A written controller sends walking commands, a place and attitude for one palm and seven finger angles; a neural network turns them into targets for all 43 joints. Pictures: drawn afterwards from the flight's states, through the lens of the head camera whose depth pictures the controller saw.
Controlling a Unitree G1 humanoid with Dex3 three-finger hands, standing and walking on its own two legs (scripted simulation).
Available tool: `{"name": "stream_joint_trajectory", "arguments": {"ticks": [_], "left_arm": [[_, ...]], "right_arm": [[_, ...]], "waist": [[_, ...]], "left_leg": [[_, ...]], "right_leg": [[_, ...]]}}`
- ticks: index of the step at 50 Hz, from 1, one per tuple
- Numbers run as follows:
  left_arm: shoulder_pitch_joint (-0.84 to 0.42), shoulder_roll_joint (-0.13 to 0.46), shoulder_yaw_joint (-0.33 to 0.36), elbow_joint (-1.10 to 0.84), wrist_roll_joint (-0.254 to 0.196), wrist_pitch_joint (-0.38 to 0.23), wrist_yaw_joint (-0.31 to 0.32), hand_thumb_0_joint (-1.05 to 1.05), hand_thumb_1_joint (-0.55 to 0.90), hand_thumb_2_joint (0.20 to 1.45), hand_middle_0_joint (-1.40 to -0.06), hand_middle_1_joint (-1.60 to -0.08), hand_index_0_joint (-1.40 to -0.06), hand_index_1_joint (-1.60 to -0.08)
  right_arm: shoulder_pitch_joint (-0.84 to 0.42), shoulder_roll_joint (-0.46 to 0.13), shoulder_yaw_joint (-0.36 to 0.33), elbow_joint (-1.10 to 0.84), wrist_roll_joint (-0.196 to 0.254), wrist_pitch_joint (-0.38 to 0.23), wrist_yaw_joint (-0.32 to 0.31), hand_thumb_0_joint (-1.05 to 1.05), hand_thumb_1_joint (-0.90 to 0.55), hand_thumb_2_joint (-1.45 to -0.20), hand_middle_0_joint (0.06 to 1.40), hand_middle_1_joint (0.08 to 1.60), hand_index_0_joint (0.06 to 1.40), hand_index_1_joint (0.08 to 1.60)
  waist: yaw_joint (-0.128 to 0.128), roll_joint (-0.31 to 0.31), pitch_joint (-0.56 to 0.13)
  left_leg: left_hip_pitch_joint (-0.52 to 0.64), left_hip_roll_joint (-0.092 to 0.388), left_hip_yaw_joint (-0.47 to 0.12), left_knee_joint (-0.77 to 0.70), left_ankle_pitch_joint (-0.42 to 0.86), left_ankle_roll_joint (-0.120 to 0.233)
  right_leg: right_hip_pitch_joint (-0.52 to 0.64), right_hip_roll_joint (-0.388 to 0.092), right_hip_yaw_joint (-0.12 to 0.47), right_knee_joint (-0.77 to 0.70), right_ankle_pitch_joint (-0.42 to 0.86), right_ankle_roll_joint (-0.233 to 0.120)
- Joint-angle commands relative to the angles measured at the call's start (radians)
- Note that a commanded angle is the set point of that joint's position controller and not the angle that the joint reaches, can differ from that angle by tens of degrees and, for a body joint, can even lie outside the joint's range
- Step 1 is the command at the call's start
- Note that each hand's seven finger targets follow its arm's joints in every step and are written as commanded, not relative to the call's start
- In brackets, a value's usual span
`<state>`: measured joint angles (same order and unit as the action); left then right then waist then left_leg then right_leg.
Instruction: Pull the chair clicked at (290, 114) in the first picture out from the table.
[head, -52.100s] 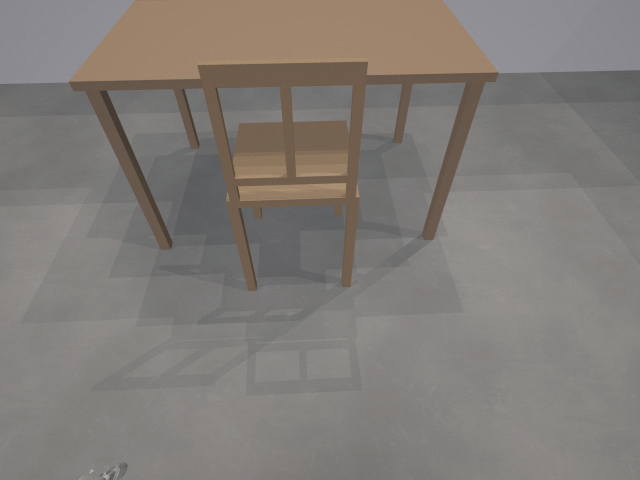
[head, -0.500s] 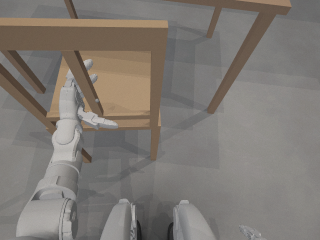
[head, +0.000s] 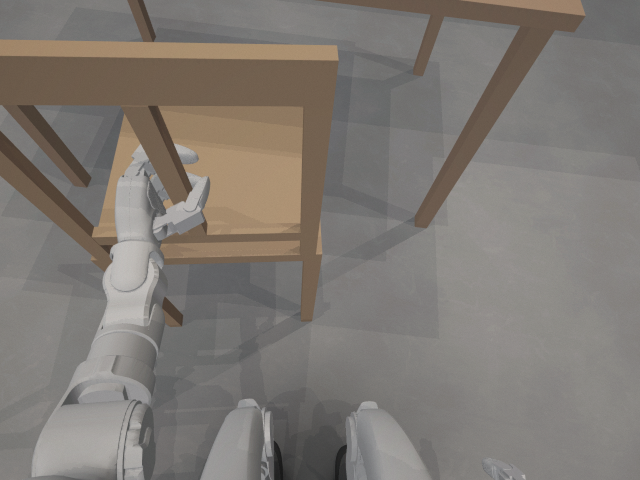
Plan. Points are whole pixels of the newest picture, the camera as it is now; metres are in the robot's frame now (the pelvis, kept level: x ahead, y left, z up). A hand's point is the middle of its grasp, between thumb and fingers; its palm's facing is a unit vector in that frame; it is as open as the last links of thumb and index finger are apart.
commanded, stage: hook a spindle and tug to test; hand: left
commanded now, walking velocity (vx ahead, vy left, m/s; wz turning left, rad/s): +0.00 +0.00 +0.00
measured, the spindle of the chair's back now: (175, 180) +0.48 +0.17 +0.03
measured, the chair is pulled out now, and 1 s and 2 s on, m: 0.16 0.19 0.32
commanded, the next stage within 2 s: step backward, pulling the chair out in 0.66 s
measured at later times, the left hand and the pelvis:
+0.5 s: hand (191, 207) +0.44 +0.15 +0.03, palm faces +0.04 -1.00 -0.01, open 5.7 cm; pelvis +0.02 +0.00 +0.01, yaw -1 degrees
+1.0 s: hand (188, 216) +0.42 +0.15 +0.04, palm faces +0.10 -0.99 -0.08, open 5.6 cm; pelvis +0.04 +0.01 +0.09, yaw +1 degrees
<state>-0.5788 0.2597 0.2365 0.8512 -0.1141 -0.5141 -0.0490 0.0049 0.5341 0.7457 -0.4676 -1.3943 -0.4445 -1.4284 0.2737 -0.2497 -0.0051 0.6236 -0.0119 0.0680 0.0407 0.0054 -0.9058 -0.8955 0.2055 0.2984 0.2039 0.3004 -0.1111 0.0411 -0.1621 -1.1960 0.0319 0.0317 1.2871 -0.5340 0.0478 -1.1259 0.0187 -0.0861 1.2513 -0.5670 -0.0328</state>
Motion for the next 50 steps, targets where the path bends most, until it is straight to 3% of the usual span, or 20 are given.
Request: {"name": "stream_joint_trajectory", "arguments": {"ticks": [1, 5, 11, 14, 16, 29, 31, 33, 36, 38, 39, 40, 41, 42, 43, 44, 45, 47, 48, 50], "left_arm": [[-0.302, 0.113, -0.029, -0.244, 0.014, -0.083, -0.024, 0.000, 0.900, 0.900, -0.500, -1.450, -0.500, -1.450], [-0.248, 0.116, -0.027, -0.248, 0.011, -0.073, -0.021, 0.000, 0.900, 0.900, -0.500, -1.450, -0.500, -1.450], [-0.186, 0.099, -0.039, -0.296, 0.007, -0.069, -0.026, 0.000, 0.900, 0.900, -0.500, -1.450, -0.500, -1.450], [-0.127, 0.111, -0.025, -0.300, -0.002, -0.055, -0.031, 0.000, 0.900, 0.900, -0.500, -1.450, -0.500, -1.450], [-0.098, 0.118, -0.022, -0.329, -0.002, -0.056, -0.033, 0.000, 0.900, 0.900, -0.500, -1.450, -0.500, -1.450], [0.168, 0.072, -0.044, -0.487, -0.046, -0.035, -0.050, 0.000, 0.900, 0.900, -0.500, -1.450, -0.500, -1.450], [0.173, 0.099, -0.023, -0.509, -0.046, -0.037, -0.048, 0.000, 0.900, 0.900, -0.500, -1.450, -0.500, -1.450], [0.188, 0.073, -0.041, -0.510, -0.049, -0.036, -0.049, 0.000, 0.900, 0.900, -0.500, -1.450, -0.500, -1.450], [0.161, 0.079, -0.039, -0.521, -0.043, -0.043, -0.046, 0.000, 0.900, 0.900, -0.500, -1.450, -0.500, -1.450], [0.133, 0.040, -0.080, -0.525, -0.041, -0.043, -0.047, 0.000, 0.900, 0.900, -0.500, -1.450, -0.500, -1.450], [-0.154, 0.335, 0.001, -0.749, 0.067, 0.068, 0.054, 0.000, 0.900, 0.900, -0.500, -1.450, -0.500, -1.450], [-0.157, 0.303, -0.010, -0.761, 0.071, 0.136, 0.104, 0.000, 0.900, 0.900, -0.500, -1.450, -0.500, -1.450], [-0.049, 0.229, -0.047, -0.647, 0.076, 0.200, 0.129, 0.000, 0.900, 0.900, -0.500, -1.450, -0.500, -1.450], [0.063, 0.127, -0.122, -0.486, 0.081, 0.259, 0.126, 0.000, 0.900, 0.900, -0.500, -1.450, -0.500, -1.450], [0.060, 0.099, -0.151, -0.430, 0.081, 0.292, 0.135, 0.000, 0.900, 0.900, -0.500, -1.450, -0.500, -1.450], [0.031, 0.087, -0.163, -0.375, 0.080, 0.307, 0.147, 0.000, 0.900, 0.900, -0.500, -1.450, -0.500, -1.450], [-0.026, 0.085, -0.175, -0.344, 0.087, 0.312, 0.156, 0.000, 0.900, 0.900, -0.500, -1.450, -0.500, -1.450], [-0.087, 0.095, -0.167, -0.262, 0.088, 0.302, 0.160, 0.000, 0.900, 0.900, -0.500, -1.450, -0.500, -1.450], [-0.080, 0.089, -0.178, -0.206, 0.087, 0.301, 0.146, 0.000, 0.900, 0.900, -0.500, -1.450, -0.500, -1.450], [-0.114, 0.114, -0.154, -0.151, 0.089, 0.283, 0.149, 0.000, 0.900, 0.900, -0.500, -1.450, -0.500, -1.450]], "right_arm": [[0.104, -0.163, -0.063, -0.081, 0.001, -0.024, -0.009, 0.000, -0.900, -0.900, 0.200, 0.300, 0.200, 0.300], [0.097, -0.163, -0.060, -0.091, 0.004, -0.020, -0.008, 0.000, -0.900, -0.900, 0.200, 0.300, 0.200, 0.300], [0.090, -0.159, -0.062, -0.104, 0.005, -0.018, -0.005, 0.000, -0.900, -0.900, 0.200, 0.300, 0.200, 0.300], [0.087, -0.157, -0.061, -0.113, 0.009, -0.015, -0.004, 0.000, -0.900, -0.900, 0.200, 0.300, 0.200, 0.300], [0.087, -0.156, -0.059, -0.118, 0.009, -0.016, -0.003, 0.000, -0.900, -0.900, 0.200, 0.300, 0.200, 0.300], [0.067, -0.141, -0.064, -0.151, 0.016, -0.030, 0.004, 0.000, -0.900, -0.900, 0.200, 0.300, 0.200, 0.300], [0.067, -0.142, -0.065, -0.151, 0.015, -0.033, 0.001, 0.000, -0.900, -0.900, 0.200, 0.300, 0.200, 0.300], [0.062, -0.137, -0.065, -0.150, 0.015, -0.038, 0.001, 0.000, -0.900, -0.900, 0.200, 0.300, 0.200, 0.300], [0.059, -0.139, -0.066, -0.143, 0.012, -0.044, -0.004, 0.000, -0.900, -0.900, 0.200, 0.300, 0.200, 0.300], [0.052, -0.138, -0.066, -0.138, 0.012, -0.047, -0.005, 0.000, -0.900, -0.900, 0.200, 0.300, 0.200, 0.300], [0.086, -0.128, -0.057, -0.201, 0.060, 0.024, -0.049, 0.000, -0.900, -0.900, 0.200, 0.300, 0.200, 0.300], [0.108, -0.119, -0.057, -0.229, 0.061, 0.035, -0.083, 0.000, -0.900, -0.900, 0.200, 0.300, 0.200, 0.300], [0.082, -0.120, -0.048, -0.209, 0.063, 0.047, -0.104, 0.000, -0.900, -0.900, 0.200, 0.300, 0.200, 0.300], [0.045, -0.116, -0.040, -0.187, 0.062, 0.061, -0.113, 0.000, -0.900, -0.900, 0.200, 0.300, 0.200, 0.300], [0.051, -0.118, -0.039, -0.170, 0.070, 0.071, -0.126, 0.000, -0.900, -0.900, 0.200, 0.300, 0.200, 0.300], [0.063, -0.124, -0.034, -0.154, 0.073, 0.078, -0.136, 0.000, -0.900, -0.900, 0.200, 0.300, 0.200, 0.300], [0.071, -0.126, -0.033, -0.140, 0.070, 0.082, -0.145, 0.000, -0.900, -0.900, 0.200, 0.300, 0.200, 0.300], [0.074, -0.129, -0.032, -0.113, 0.065, 0.082, -0.156, 0.000, -0.900, -0.900, 0.200, 0.300, 0.200, 0.300], [0.044, -0.127, -0.033, -0.107, 0.066, 0.076, -0.156, 0.000, -0.900, -0.900, 0.200, 0.300, 0.200, 0.300], [0.069, -0.136, -0.041, -0.094, 0.064, 0.077, -0.160, 0.000, -0.900, -0.900, 0.200, 0.300, 0.200, 0.300]], "waist": [[-0.016, 0.067, -0.505], [-0.014, 0.035, -0.480], [0.001, 0.063, -0.495], [0.007, 0.011, -0.474], [0.016, 0.036, -0.492], [0.046, 0.018, -0.474], [0.049, 0.021, -0.478], [0.042, -0.011, -0.461], [0.039, 0.011, -0.460], [0.026, 0.017, -0.452], [0.053, 0.103, -0.725], [0.040, 0.144, -0.663], [0.034, 0.130, -0.580], [0.035, 0.128, -0.403], [0.034, 0.053, -0.330], [0.030, -0.029, -0.316], [0.023, -0.048, -0.325], [0.026, -0.014, -0.325], [0.032, 0.064, -0.258], [0.044, 0.082, -0.262]], "left_leg": [[0.483, -0.006, -0.105, -0.139, 0.420, -0.032], [0.447, -0.009, -0.097, -0.145, 0.406, -0.026], [0.477, -0.007, -0.094, -0.148, 0.449, -0.031], [0.427, -0.012, -0.079, -0.151, 0.433, -0.025], [0.446, -0.010, -0.082, -0.153, 0.477, -0.028], [0.456, -0.009, -0.061, -0.163, 0.582, -0.028], [0.451, -0.009, -0.060, -0.157, 0.608, -0.029], [0.437, -0.011, -0.058, -0.155, 0.588, -0.027], [0.445, -0.009, -0.063, -0.147, 0.590, -0.029], [0.470, -0.006, -0.075, -0.149, 0.585, -0.032], [0.797, 0.003, -0.042, -0.348, 0.536, -0.017], [0.846, -0.011, -0.045, -0.376, 0.578, -0.014], [0.838, -0.001, -0.060, -0.404, 0.610, -0.015], [0.755, 0.028, -0.110, -0.498, 0.482, -0.027], [0.731, 0.040, -0.113, -0.510, 0.475, -0.005], [0.745, 0.052, -0.117, -0.520, 0.496, 0.005], [0.771, 0.051, -0.100, -0.526, 0.575, 0.004], [0.825, 0.065, -0.084, -0.553, 0.740, -0.002], [0.822, 0.090, -0.120, -0.624, 0.731, -0.014], [0.916, 0.113, -0.134, -0.603, 0.877, 0.004]], "right_leg": [[0.140, 0.013, 0.053, -0.156, 0.357, -0.001], [0.175, 0.016, 0.056, -0.163, 0.370, 0.000], [0.179, 0.013, 0.053, -0.158, 0.399, -0.001], [0.238, 0.014, 0.063, -0.169, 0.427, 0.003], [0.244, 0.012, 0.061, -0.158, 0.460, 0.001], [0.334, 0.007, 0.066, -0.164, 0.596, 0.006], [0.345, 0.005, 0.070, -0.154, 0.631, 0.006], [0.349, 0.004, 0.069, -0.157, 0.633, 0.009], [0.317, 0.003, 0.067, -0.147, 0.611, 0.008], [0.279, 0.004, 0.058, -0.148, 0.568, 0.008], [0.695, -0.071, 0.152, -0.342, 0.654, 0.000], [0.699, -0.063, 0.142, -0.394, 0.763, 0.004], [0.645, -0.066, 0.130, -0.405, 0.775, 0.010], [0.563, -0.071, 0.103, -0.435, 0.562, 0.010], [0.593, -0.066, 0.106, -0.458, 0.567, 0.024], [0.631, -0.073, 0.113, -0.488, 0.617, 0.043], [0.682, -0.084, 0.115, -0.510, 0.731, 0.051], [0.744, -0.110, 0.126, -0.534, 0.920, 0.064], [0.721, -0.120, 0.119, -0.546, 0.784, 0.046], [0.724, -0.103, 0.125, -0.579, 0.784, 0.050]]}}
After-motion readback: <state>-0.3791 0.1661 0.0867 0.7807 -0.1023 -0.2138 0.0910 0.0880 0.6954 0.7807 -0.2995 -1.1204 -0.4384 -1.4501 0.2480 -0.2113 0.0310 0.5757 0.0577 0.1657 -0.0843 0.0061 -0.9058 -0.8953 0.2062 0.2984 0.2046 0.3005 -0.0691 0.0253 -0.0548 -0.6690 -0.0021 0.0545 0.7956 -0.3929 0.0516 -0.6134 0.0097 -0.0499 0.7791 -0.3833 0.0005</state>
